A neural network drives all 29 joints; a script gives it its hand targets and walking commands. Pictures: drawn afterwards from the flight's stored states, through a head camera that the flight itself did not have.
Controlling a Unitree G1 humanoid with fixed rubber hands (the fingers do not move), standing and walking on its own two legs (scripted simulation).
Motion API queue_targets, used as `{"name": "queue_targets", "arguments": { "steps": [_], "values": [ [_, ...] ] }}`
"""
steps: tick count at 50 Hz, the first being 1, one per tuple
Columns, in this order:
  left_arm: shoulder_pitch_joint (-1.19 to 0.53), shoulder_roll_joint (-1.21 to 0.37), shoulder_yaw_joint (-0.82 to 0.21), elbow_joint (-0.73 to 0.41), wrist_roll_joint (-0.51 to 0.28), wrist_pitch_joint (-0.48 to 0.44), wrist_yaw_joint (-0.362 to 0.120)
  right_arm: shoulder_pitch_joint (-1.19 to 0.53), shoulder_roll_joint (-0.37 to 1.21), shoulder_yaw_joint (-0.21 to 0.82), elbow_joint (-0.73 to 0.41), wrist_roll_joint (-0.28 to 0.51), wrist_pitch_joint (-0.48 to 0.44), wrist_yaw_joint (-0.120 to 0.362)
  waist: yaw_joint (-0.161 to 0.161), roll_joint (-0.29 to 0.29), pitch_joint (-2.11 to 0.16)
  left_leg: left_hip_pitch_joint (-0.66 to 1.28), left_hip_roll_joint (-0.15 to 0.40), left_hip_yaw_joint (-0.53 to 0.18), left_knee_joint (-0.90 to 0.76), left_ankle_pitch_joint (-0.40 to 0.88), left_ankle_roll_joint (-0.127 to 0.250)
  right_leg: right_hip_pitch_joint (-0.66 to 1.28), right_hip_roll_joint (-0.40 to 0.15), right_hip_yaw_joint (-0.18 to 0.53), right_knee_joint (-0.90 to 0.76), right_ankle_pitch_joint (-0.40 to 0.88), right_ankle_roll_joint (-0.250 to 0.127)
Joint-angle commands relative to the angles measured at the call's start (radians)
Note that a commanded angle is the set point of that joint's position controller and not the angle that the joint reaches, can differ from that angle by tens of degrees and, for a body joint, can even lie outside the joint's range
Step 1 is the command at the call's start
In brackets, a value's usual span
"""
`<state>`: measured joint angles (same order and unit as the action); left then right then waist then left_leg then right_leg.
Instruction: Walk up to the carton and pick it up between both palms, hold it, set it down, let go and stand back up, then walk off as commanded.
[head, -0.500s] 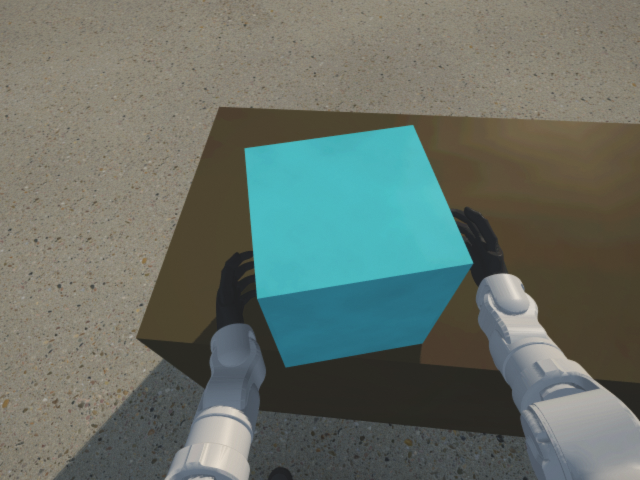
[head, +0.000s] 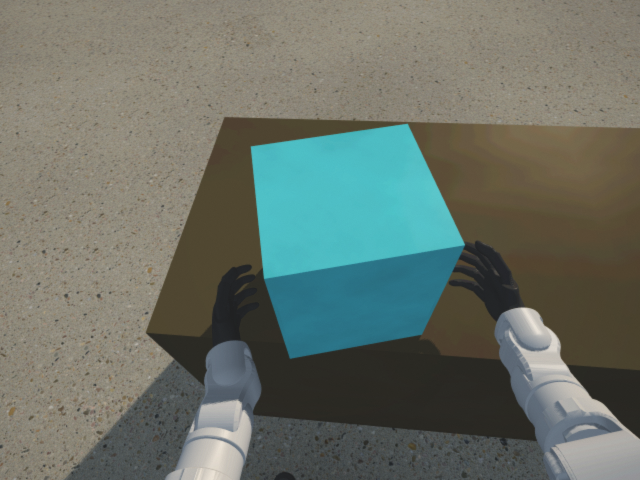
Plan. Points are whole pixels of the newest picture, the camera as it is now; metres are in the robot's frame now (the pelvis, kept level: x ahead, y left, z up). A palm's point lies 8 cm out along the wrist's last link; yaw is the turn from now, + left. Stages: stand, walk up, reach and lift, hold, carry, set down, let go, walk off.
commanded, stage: set down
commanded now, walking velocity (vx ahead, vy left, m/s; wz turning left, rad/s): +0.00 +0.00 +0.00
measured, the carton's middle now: (344, 249) +0.44 +0.05 +0.00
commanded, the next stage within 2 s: none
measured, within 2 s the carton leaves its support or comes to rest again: neither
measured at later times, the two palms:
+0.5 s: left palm (221, 367) +0.25 +0.18 -0.01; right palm (528, 345) +0.34 -0.20 -0.02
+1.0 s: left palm (214, 402) +0.21 +0.17 +0.00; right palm (558, 395) +0.28 -0.23 -0.03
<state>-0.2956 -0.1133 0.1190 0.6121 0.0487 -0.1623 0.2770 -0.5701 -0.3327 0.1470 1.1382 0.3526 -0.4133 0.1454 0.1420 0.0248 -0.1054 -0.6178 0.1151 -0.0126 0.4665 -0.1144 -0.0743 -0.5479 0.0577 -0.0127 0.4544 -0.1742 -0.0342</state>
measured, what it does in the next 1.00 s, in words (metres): stands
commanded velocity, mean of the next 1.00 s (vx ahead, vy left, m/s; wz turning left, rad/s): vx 0.00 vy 0.00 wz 0.00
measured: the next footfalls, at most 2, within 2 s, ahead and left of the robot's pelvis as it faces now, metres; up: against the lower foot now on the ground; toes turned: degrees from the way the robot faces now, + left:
none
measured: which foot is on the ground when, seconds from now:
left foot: down 0.00-1.00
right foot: down 0.00-1.00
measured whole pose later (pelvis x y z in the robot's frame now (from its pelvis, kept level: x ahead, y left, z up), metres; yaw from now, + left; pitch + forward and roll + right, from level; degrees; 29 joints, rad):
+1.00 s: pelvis +0.01 -0.01 +0.00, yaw +1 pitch +7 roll -1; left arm 0.15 -0.11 -0.01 0.25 0.03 -0.13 0.29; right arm -0.07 -0.37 0.09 0.87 0.38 -0.49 0.25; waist 0.13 0.00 -0.05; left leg -0.43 0.11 -0.02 0.44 -0.13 -0.08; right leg -0.37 0.06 -0.02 0.45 -0.21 -0.03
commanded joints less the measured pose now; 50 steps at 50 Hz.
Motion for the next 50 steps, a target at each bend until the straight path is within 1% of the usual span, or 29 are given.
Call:
{"name": "queue_targets", "arguments": {
  "steps": [1, 4, 6, 8, 9, 10, 15, 17, 20, 21, 23, 24, 25, 28, 29, 30, 33, 35, 36, 37, 39, 40, 41, 42, 43, 44, 46, 48, 50],
  "values": [
    [-0.198, 0.043, -0.102, -0.365, -0.047, -0.020, 0.003, -0.269, -0.273, -0.091, -0.192, 0.003, -0.049, 0.015, -0.025, -0.113, -0.543, 0.453, -0.083, 0.062, 0.005, 0.239, 0.034, 0.250, 0.043, -0.013, -0.059, 0.124, -0.024],
    [-0.218, 0.036, -0.117, -0.367, -0.051, -0.019, 0.000, -0.288, -0.285, -0.112, -0.212, 0.005, -0.068, 0.022, -0.045, -0.118, -0.555, 0.454, -0.089, 0.058, 0.021, 0.245, 0.031, 0.227, 0.042, -0.016, -0.059, 0.125, -0.021],
    [-0.042, 0.015, -0.116, -0.429, -0.040, -0.022, -0.005, -0.154, -0.285, -0.095, -0.303, 0.008, -0.089, 0.027, -0.040, -0.149, -0.537, 0.508, -0.086, 0.038, 0.011, 0.330, 0.037, 0.273, 0.045, -0.021, -0.063, 0.240, -0.021],
    [-0.142, 0.038, -0.120, -0.371, -0.044, -0.016, -0.007, -0.241, -0.322, -0.129, -0.262, -0.018, -0.081, 0.038, -0.047, -0.166, -0.500, 0.460, -0.080, 0.035, -0.006, 0.226, 0.045, 0.235, 0.039, -0.016, -0.065, 0.130, -0.017],
    [-0.064, 0.020, -0.121, -0.390, -0.038, -0.017, 0.000, -0.161, -0.281, -0.093, -0.259, 0.004, -0.082, 0.042, -0.020, -0.135, -0.475, 0.476, -0.079, 0.036, -0.004, 0.227, 0.039, 0.241, 0.034, -0.015, -0.067, 0.102, -0.026],
    [0.034, 0.004, -0.143, -0.482, -0.043, -0.024, -0.001, -0.082, -0.271, -0.086, -0.315, 0.018, -0.096, 0.048, -0.033, -0.160, -0.497, 0.535, -0.076, 0.035, 0.004, 0.271, 0.042, 0.276, 0.040, -0.026, -0.068, 0.164, -0.026],
    [-0.007, 0.043, -0.127, -0.478, -0.055, -0.033, 0.001, -0.088, -0.295, -0.090, -0.339, 0.018, -0.104, 0.053, -0.035, -0.178, -0.474, 0.493, -0.092, 0.046, -0.006, 0.207, 0.057, 0.289, 0.026, -0.003, -0.066, 0.124, -0.014],
    [0.061, 0.029, -0.141, -0.484, -0.042, -0.029, -0.013, -0.002, -0.283, -0.092, -0.327, 0.009, -0.111, 0.048, -0.074, -0.181, -0.438, 0.487, -0.099, 0.034, -0.009, 0.229, 0.056, 0.330, 0.016, 0.003, -0.059, 0.237, -0.002],
    [-0.016, 0.046, -0.133, -0.433, -0.050, -0.033, -0.006, -0.062, -0.281, -0.100, -0.292, -0.004, -0.106, 0.059, -0.057, -0.188, -0.406, 0.441, -0.100, 0.048, -0.015, 0.163, 0.059, 0.298, 0.009, 0.007, -0.058, 0.115, -0.006],
    [0.094, 0.031, -0.155, -0.520, -0.068, -0.041, -0.006, 0.032, -0.288, -0.092, -0.324, 0.017, -0.118, 0.062, -0.055, -0.189, -0.431, 0.489, -0.092, 0.034, -0.015, 0.195, 0.059, 0.321, 0.013, -0.001, -0.063, 0.152, -0.010],
    [0.109, 0.030, -0.180, -0.541, -0.057, -0.028, 0.001, 0.054, -0.320, -0.117, -0.303, 0.027, -0.119, 0.072, -0.087, -0.136, -0.403, 0.517, -0.089, 0.021, -0.025, 0.178, 0.051, 0.277, 0.019, -0.018, -0.072, 0.092, -0.026],
    [0.198, 0.012, -0.186, -0.553, -0.057, -0.028, -0.010, 0.121, -0.298, -0.107, -0.335, 0.019, -0.128, 0.071, -0.096, -0.188, -0.377, 0.538, -0.088, 0.020, -0.030, 0.203, 0.060, 0.299, 0.020, -0.015, -0.083, 0.143, -0.020],
    [0.049, 0.054, -0.152, -0.515, -0.062, -0.023, -0.006, 0.010, -0.301, -0.109, -0.329, 0.003, -0.115, 0.067, -0.079, -0.186, -0.394, 0.471, -0.099, 0.042, -0.021, 0.143, 0.065, 0.285, 0.001, 0.003, -0.074, 0.080, -0.010],
    [0.107, 0.045, -0.181, -0.525, -0.077, -0.025, -0.006, 0.064, -0.296, -0.121, -0.361, 0.006, -0.113, 0.077, -0.099, -0.202, -0.362, 0.459, -0.105, 0.030, -0.025, 0.103, 0.074, 0.288, -0.009, 0.014, -0.070, 0.048, -0.006],
    [0.316, 0.002, -0.190, -0.614, -0.054, -0.028, -0.001, 0.252, -0.299, -0.109, -0.380, 0.028, -0.135, 0.078, -0.114, -0.199, -0.370, 0.527, -0.099, 0.020, -0.026, 0.186, 0.071, 0.348, 0.005, -0.002, -0.069, 0.173, -0.010],
    [0.124, 0.041, -0.170, -0.540, -0.051, -0.022, -0.005, 0.084, -0.283, -0.110, -0.367, 0.022, -0.125, 0.077, -0.098, -0.186, -0.351, 0.456, -0.109, 0.030, -0.023, 0.108, 0.073, 0.295, -0.011, 0.017, -0.071, 0.074, -0.002],
    [0.262, 0.026, -0.182, -0.626, -0.053, -0.029, 0.004, 0.204, -0.300, -0.122, -0.410, 0.020, -0.142, 0.084, -0.096, -0.212, -0.352, 0.492, -0.104, 0.019, -0.025, 0.141, 0.079, 0.349, -0.004, 0.010, -0.060, 0.131, -0.004],
    [0.085, 0.061, -0.180, -0.543, -0.077, -0.017, 0.004, 0.058, -0.290, -0.130, -0.409, 0.006, -0.116, 0.084, -0.095, -0.217, -0.311, 0.427, -0.110, 0.037, -0.034, 0.012, 0.088, 0.255, -0.016, 0.023, -0.075, -0.047, -0.003],
    [0.321, 0.014, -0.200, -0.602, -0.062, -0.017, 0.004, 0.266, -0.301, -0.136, -0.427, 0.012, -0.123, 0.096, -0.117, -0.237, -0.288, 0.499, -0.095, 0.015, -0.046, 0.067, 0.090, 0.293, -0.007, 0.021, -0.084, 0.020, -0.009],
    [0.276, 0.023, -0.213, -0.629, -0.077, -0.015, -0.004, 0.234, -0.307, -0.156, -0.440, 0.005, -0.122, 0.093, -0.141, -0.209, -0.316, 0.487, -0.103, 0.015, -0.044, 0.088, 0.083, 0.297, -0.009, 0.006, -0.077, 0.067, -0.007],
    [0.178, 0.061, -0.177, -0.581, -0.064, -0.019, 0.005, 0.153, -0.286, -0.144, -0.427, 0.008, -0.122, 0.093, -0.101, -0.199, -0.332, 0.430, -0.115, 0.034, -0.034, 0.046, 0.088, 0.305, -0.022, 0.032, -0.063, 0.039, -0.005],
    [0.367, 0.005, -0.208, -0.663, -0.050, -0.021, 0.008, 0.330, -0.304, -0.153, -0.418, 0.021, -0.131, 0.098, -0.123, -0.191, -0.310, 0.535, -0.100, 0.019, -0.043, 0.126, 0.076, 0.322, -0.003, 0.001, -0.072, 0.113, -0.005],
    [0.338, 0.023, -0.210, -0.698, -0.055, -0.019, 0.011, 0.299, -0.315, -0.141, -0.459, 0.044, -0.133, 0.100, -0.111, -0.162, -0.340, 0.531, -0.108, 0.024, -0.037, 0.150, 0.070, 0.330, -0.004, 0.001, -0.062, 0.148, -0.007],
    [0.221, 0.037, -0.211, -0.652, -0.058, -0.014, 0.016, 0.206, -0.312, -0.126, -0.436, 0.045, -0.123, 0.100, -0.101, -0.156, -0.313, 0.492, -0.107, 0.032, -0.029, 0.093, 0.079, 0.291, -0.012, 0.018, -0.066, 0.067, -0.004],
    [0.416, -0.014, -0.224, -0.664, -0.033, 0.001, 0.007, 0.404, -0.314, -0.133, -0.397, 0.047, -0.121, 0.111, -0.138, -0.173, -0.259, 0.541, -0.103, 0.012, -0.045, 0.132, 0.076, 0.313, -0.001, 0.005, -0.087, 0.110, -0.019],
    [0.278, 0.029, -0.202, -0.645, -0.047, 0.006, 0.013, 0.284, -0.316, -0.123, -0.429, 0.038, -0.114, 0.108, -0.101, -0.176, -0.275, 0.512, -0.108, 0.027, -0.044, 0.068, 0.079, 0.280, -0.007, 0.018, -0.089, 0.009, -0.008],
    [0.401, 0.005, -0.208, -0.692, -0.029, -0.001, 0.019, 0.401, -0.302, -0.115, -0.452, 0.045, -0.122, 0.112, -0.097, -0.147, -0.267, 0.535, -0.107, 0.027, -0.035, 0.109, 0.073, 0.304, -0.004, 0.013, -0.083, 0.037, -0.018],
    [0.395, 0.003, -0.229, -0.643, -0.042, 0.010, 0.004, 0.401, -0.300, -0.119, -0.431, 0.037, -0.119, 0.106, -0.131, -0.183, -0.195, 0.498, -0.111, 0.027, -0.041, 0.082, 0.080, 0.285, -0.008, 0.021, -0.091, 0.049, -0.009],
    [0.390, 0.011, -0.218, -0.658, -0.024, 0.013, 0.008, 0.428, -0.287, -0.115, -0.463, 0.037, -0.106, 0.108, -0.113, -0.158, -0.191, 0.532, -0.112, 0.035, -0.054, 0.081, 0.076, 0.272, -0.008, 0.018, -0.100, 0.006, -0.017]
  ]
}}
